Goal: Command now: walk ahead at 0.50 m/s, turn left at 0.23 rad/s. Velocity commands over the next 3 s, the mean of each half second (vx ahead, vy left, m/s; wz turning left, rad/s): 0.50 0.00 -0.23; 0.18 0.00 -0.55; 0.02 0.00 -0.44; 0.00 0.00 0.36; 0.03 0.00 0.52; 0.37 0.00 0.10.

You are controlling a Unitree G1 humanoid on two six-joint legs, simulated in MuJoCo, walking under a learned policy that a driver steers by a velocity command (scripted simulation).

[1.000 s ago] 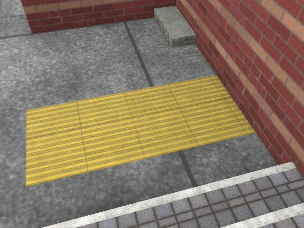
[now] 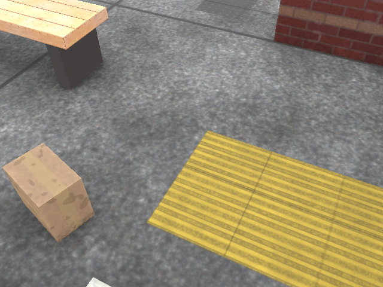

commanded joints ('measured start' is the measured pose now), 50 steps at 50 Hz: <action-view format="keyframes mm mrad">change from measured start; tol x64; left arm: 1 -68 285 83 -64 0 5 -26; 50 -379 115 70 -584 -146 255 76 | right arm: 1 113 -101 -53 -21 -8 -32 -27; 50 -1 -157 11 -73 26 85 -156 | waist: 1 -150 -139 109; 50 -28 96 69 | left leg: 1 343 -151 157 -91 -44 -6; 4 1078 216 -423 -389 853 210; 12 -299 32 123 -374 -289 43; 19 154 112 22 225 13 14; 24 -706 18 -199 709 -252 -93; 40 714 1 43 -678 714 14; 42 1231 422 -264 -362 1725 208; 50 193 238 -22 -752 161 69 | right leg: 1 -247 -187 139 59 1095 -206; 4 -1020 89 285 1117 -94 -74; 21 632 -124 728 88 1368 -480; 24 236 -270 1064 -74 472 -442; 30 -794 39 630 23 860 -346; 39 -627 98 874 421 245 -218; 42 -1075 285 567 1528 -453 51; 50 -924 137 437 1477 256 74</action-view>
